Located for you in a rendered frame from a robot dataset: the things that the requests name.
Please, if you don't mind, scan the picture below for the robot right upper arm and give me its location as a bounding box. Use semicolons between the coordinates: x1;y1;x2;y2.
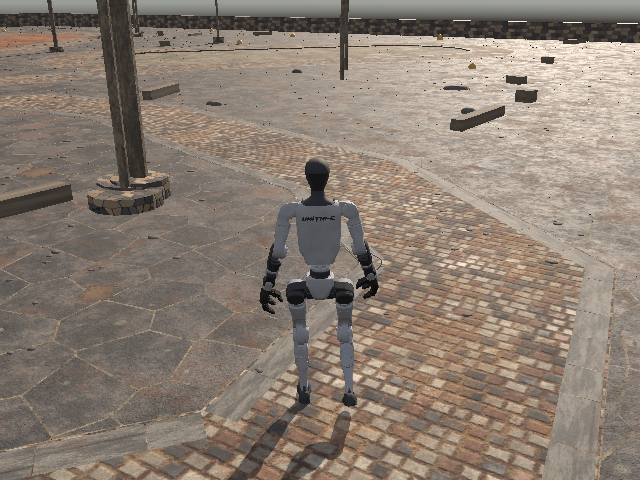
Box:
339;201;367;255

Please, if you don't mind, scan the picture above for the robot left upper arm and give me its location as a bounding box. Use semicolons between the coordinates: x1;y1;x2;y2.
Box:
272;202;298;259

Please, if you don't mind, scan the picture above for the right robot forearm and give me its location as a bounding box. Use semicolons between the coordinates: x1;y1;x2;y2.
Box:
357;240;377;281

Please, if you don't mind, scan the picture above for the right robot foot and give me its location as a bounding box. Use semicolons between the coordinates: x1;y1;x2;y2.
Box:
342;390;357;407

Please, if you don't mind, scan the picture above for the robot foot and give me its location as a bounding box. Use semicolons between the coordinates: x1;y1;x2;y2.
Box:
297;379;311;405
342;390;357;407

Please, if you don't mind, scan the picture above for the right robot hand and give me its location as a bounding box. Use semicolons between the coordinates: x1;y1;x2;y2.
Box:
356;277;379;299

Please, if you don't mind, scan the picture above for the left robot hand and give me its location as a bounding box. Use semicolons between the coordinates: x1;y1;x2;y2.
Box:
259;288;283;314

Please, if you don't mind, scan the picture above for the left robot foot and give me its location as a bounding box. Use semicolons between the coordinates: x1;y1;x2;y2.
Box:
297;379;311;405

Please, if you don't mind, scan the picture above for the left robot forearm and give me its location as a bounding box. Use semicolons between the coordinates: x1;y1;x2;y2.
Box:
262;243;282;291

